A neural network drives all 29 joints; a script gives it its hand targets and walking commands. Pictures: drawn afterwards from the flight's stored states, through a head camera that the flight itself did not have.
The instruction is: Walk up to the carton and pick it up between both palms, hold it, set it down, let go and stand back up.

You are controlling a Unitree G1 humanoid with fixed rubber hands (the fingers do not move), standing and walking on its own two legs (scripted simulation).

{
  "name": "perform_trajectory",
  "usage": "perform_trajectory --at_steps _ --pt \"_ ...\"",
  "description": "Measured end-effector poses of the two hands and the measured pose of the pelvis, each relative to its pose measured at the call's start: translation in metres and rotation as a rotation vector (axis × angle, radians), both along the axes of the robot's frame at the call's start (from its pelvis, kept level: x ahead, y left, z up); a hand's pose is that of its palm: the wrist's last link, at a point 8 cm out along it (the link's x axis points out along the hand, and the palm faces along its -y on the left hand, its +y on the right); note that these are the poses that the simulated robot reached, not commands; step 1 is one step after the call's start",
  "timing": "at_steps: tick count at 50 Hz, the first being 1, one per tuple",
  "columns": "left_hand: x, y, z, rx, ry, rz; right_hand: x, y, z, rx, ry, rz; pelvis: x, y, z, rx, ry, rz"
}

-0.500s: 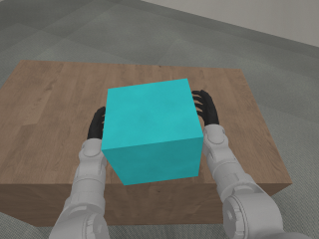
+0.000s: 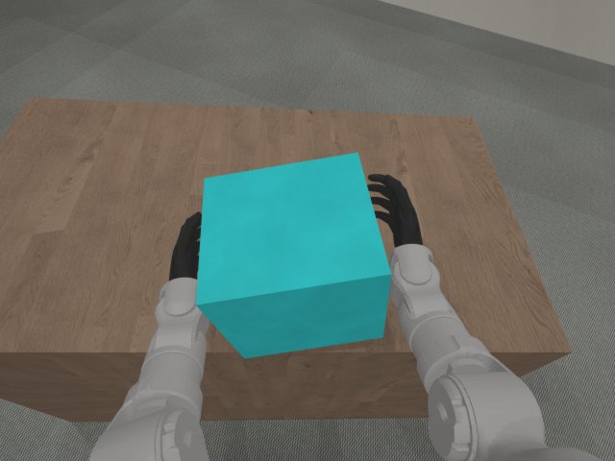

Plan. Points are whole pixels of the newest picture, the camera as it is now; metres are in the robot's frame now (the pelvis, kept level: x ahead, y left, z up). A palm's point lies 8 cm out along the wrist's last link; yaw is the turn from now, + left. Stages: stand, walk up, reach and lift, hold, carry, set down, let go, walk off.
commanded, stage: set down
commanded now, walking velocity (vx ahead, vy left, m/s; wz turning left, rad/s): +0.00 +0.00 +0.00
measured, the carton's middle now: (297, 261) +0.37 +0.01 +0.00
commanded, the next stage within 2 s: none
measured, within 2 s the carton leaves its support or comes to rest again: rests again in 1.26 s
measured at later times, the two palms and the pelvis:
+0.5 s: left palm (187, 273) +0.35 +0.16 +0.00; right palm (403, 235) +0.39 -0.13 +0.05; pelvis +0.00 +0.00 +0.00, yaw +0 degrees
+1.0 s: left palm (188, 274) +0.35 +0.16 +0.00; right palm (405, 237) +0.38 -0.14 +0.05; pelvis +0.00 +0.00 +0.00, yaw +0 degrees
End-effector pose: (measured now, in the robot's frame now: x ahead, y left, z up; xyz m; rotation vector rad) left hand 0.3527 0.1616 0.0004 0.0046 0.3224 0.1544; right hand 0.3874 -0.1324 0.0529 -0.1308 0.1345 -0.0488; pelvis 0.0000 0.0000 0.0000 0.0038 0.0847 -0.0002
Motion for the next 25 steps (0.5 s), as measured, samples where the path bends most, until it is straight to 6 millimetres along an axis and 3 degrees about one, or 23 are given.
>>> perform_trajectory --at_steps 25 --pt "-0.0021 -0.0001 -0.0023 -0.002 -0.017 0.005 -0.0021 0.0001 -0.0008 -0.017 -0.012 0.004 -0.0002 0.0000 0.0000 0.000 0.001 0.000"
